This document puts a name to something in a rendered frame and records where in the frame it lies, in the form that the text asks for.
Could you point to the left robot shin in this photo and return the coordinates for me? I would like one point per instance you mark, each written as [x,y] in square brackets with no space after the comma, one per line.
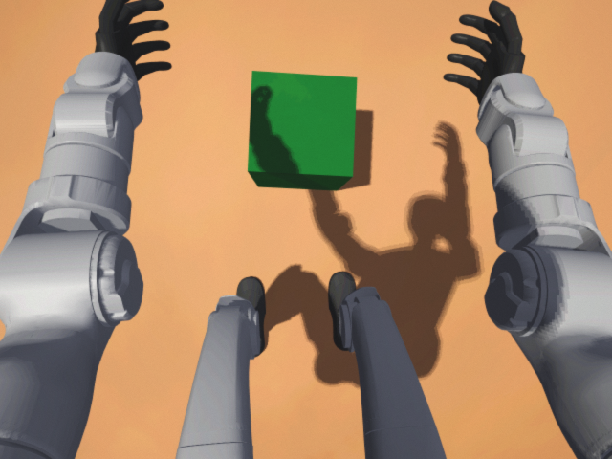
[230,300]

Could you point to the robot right hand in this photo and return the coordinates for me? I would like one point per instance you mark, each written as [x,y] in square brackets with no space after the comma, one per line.
[503,56]

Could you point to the robot left hand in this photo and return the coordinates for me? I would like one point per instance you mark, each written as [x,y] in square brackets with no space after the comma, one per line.
[115,34]

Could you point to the robot right upper arm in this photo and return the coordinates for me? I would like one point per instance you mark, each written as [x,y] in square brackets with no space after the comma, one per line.
[557,305]

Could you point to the left robot forearm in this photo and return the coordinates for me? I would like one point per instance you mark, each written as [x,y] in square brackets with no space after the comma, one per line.
[88,153]

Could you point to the left robot foot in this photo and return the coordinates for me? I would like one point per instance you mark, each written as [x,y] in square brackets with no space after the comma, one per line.
[252,290]

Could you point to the robot left upper arm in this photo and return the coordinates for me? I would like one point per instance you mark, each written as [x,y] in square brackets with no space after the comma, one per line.
[61,296]

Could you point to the carton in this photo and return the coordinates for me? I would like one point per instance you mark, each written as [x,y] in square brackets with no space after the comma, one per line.
[302,130]

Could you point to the right robot forearm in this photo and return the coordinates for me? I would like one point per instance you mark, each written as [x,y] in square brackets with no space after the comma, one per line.
[533,175]

